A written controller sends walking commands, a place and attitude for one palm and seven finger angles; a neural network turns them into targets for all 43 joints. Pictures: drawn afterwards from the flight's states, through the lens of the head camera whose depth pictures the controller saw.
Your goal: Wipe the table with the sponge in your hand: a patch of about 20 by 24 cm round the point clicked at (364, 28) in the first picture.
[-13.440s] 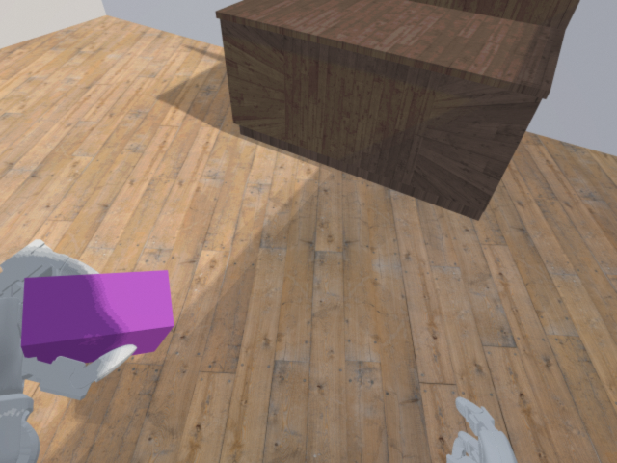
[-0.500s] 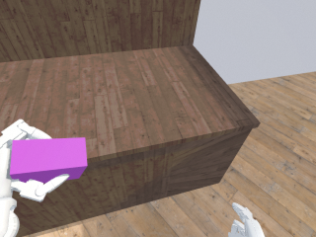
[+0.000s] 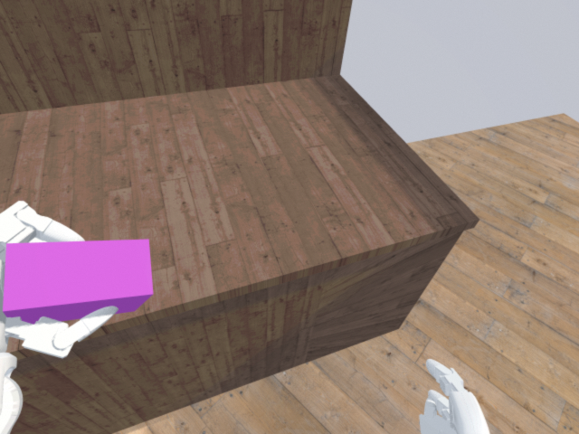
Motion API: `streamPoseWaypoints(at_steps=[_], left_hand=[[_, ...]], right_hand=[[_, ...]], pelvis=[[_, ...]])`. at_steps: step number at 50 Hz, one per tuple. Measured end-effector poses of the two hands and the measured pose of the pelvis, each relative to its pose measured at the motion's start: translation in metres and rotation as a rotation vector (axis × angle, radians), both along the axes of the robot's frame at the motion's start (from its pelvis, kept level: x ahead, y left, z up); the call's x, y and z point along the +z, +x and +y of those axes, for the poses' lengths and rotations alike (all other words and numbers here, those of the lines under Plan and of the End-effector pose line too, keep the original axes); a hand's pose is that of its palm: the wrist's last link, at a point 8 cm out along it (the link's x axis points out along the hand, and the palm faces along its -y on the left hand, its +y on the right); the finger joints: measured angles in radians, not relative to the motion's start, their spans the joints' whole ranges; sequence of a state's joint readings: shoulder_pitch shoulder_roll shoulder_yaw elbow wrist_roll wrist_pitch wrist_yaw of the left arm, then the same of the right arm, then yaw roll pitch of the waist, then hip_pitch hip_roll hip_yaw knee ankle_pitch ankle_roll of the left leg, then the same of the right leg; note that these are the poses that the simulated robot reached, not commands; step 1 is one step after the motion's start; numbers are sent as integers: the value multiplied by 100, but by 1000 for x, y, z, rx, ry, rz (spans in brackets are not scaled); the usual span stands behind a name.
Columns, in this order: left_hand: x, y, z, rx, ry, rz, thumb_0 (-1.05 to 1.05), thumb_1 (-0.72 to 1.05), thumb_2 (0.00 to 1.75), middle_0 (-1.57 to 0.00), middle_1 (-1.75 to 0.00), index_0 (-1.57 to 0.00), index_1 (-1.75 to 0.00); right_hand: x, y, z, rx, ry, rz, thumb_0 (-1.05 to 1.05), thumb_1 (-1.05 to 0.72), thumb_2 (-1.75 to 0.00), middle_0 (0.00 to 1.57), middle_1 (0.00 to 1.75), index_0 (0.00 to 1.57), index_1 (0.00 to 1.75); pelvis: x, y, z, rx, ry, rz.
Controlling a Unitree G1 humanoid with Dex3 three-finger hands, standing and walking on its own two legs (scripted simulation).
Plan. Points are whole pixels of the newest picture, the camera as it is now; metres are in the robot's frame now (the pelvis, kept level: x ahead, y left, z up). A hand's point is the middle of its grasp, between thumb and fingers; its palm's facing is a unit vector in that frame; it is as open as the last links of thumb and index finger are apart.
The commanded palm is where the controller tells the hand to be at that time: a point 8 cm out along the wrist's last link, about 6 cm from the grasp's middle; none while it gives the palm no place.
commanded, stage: shuffle to correct the standing spot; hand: left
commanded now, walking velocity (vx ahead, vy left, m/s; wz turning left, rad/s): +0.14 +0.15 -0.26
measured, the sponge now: (102, 281) +0.23 +0.22 +0.15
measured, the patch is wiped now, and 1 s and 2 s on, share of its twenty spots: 0.00 0.00 0.00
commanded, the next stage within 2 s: come to a stop and stand still in 1.98 s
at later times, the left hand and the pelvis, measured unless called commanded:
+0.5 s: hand out of the picture +0.26 +0.34 +0.18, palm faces +0.39 -0.81 -0.44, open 9.9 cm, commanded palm +0.20 +0.38 +0.18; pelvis +0.03 +0.10 -0.02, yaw -2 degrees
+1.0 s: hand out of the picture +0.25 +0.39 +0.19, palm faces +0.32 -0.83 -0.45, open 9.9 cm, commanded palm +0.20 +0.44 +0.18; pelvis +0.03 +0.16 +0.00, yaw -2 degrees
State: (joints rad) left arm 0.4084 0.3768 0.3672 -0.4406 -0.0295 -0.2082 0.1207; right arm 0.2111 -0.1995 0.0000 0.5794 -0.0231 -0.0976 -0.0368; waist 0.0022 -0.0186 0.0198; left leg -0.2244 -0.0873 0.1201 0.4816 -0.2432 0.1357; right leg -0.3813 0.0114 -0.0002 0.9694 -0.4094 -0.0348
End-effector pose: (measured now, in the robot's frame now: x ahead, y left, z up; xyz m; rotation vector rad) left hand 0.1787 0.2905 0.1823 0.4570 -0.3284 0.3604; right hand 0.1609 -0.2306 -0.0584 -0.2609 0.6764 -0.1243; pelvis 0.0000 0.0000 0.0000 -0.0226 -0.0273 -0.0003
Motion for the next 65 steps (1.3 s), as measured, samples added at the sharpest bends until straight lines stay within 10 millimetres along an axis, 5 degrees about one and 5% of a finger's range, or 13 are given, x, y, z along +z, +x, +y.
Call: streamPoseWaypoints(at_steps=[5,8,11,16,22,27,31,36,42,47,53,58,65], left_hand=[[9,17,-3,-64,41,56,-1,-47,100,-76,-135,-76,-135],[8,12,-3,-91,116,39,0,-47,100,-76,-135,-76,-135],[2,5,11,-61,118,46,0,-47,100,-76,-135,-76,-135],[0,9,40,3,66,35,-1,-47,100,-76,-135,-76,-135],[12,29,72,-57,93,-80,0,-47,100,-76,-135,-76,-135],[14,40,99,-44,144,-82,0,-47,100,-76,-135,-76,-135],[8,31,116,-24,96,-41,0,-47,100,-76,-135,-76,-135],[-4,25,143,-43,56,-33,0,-47,100,-76,-135,-76,-135],[-1,38,161,-21,20,-4,0,-47,100,-76,-135,-76,-135],[17,35,148,-78,39,-17,0,-47,100,-76,-135,-76,-135],[22,33,144,-75,129,48,0,-47,100,-76,-135,-76,-135],[6,33,148,0,25,91,0,-47,100,-76,-135,-76,-135],[-14,50,128,-51,-88,57,0,-47,100,-76,-135,-76,-135]], right_hand=[[-5,-5,13,-23,41,40,1,-91,-90,21,30,20,29],[-22,-1,16,6,50,61,1,-91,-90,21,30,20,30],[-36,1,18,5,37,121,1,-91,-90,21,30,20,30],[-32,0,33,-36,25,142,1,-91,-90,21,30,20,29],[-32,13,69,-95,-7,18,1,-91,-90,20,30,20,29],[-35,18,112,-93,88,-19,1,-91,-90,20,29,20,29],[-40,16,139,-48,115,36,1,-91,-90,20,30,20,29],[-37,12,161,-45,56,70,1,-91,-90,21,30,20,30],[-19,9,183,-33,67,86,1,-91,-90,21,30,20,29],[-7,14,184,-22,68,47,1,-91,-90,21,30,20,30],[-17,21,169,-52,78,13,1,-91,-90,21,30,20,30],[-17,11,153,-92,80,49,1,-91,-90,21,30,20,29],[-14,5,131,-128,-5,50,1,-91,-90,21,30,20,29]], pelvis=[[7,11,11,-22,-2,15],[-8,11,15,22,25,11],[-14,11,25,-3,3,-4],[-7,19,47,-20,46,0],[-20,29,95,-21,55,-31],[-23,29,107,-9,48,-37],[-18,30,127,4,8,-32],[-20,31,154,-25,9,-17],[-2,28,162,-15,13,-2],[5,28,165,-26,7,30],[-1,25,160,-39,7,34],[3,29,152,-64,30,36],[-2,36,153,-51,32,9]])
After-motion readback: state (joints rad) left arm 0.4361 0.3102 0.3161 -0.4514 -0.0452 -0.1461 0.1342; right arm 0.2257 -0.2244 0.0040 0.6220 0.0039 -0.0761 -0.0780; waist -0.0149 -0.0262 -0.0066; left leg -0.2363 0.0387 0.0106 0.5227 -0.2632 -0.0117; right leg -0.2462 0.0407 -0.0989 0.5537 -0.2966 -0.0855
